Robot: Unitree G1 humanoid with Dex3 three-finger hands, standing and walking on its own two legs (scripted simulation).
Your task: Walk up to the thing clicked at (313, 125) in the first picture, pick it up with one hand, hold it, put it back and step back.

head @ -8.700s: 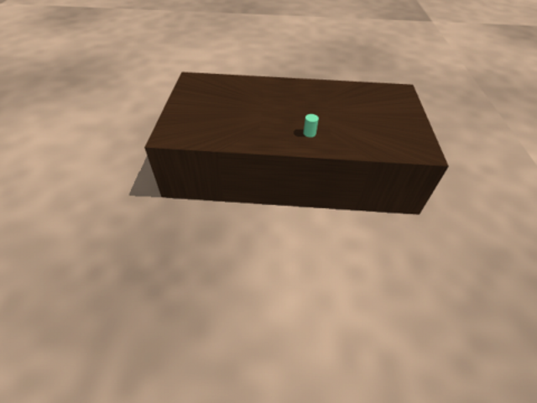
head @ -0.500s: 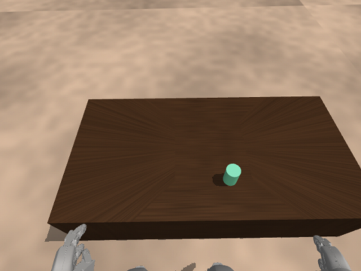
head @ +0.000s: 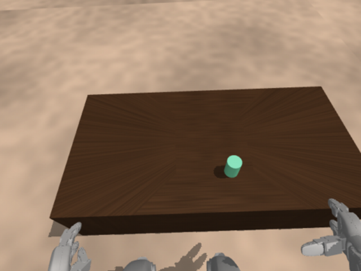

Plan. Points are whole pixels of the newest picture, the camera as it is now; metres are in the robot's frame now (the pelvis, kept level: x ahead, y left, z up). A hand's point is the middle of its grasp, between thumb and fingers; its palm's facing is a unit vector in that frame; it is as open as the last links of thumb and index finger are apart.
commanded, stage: go down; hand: right
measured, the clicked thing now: (232, 166) +0.52 -0.20 -0.34
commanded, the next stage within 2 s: approach in 1.34 s
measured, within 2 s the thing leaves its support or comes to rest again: neither
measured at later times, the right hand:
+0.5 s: hand (325, 172) +0.35 -0.35 -0.04, palm faces +0.17 +0.97 -0.16, open 17.4 cm
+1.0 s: hand (327, 154) +0.39 -0.37 -0.03, palm faces +0.18 +0.98 -0.11, open 17.2 cm
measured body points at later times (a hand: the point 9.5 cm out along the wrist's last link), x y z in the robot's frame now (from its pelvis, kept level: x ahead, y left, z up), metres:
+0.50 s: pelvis -0.02 +0.00 -0.02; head +0.11 -0.03 +0.41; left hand +0.04 +0.29 -0.12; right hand +0.33 -0.40 -0.03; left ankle +0.00 +0.14 -0.68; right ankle +0.01 -0.12 -0.68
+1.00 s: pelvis -0.01 -0.01 -0.04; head +0.14 -0.05 +0.39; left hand +0.05 +0.28 -0.13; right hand +0.38 -0.42 -0.02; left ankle +0.00 +0.14 -0.68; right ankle +0.01 -0.12 -0.68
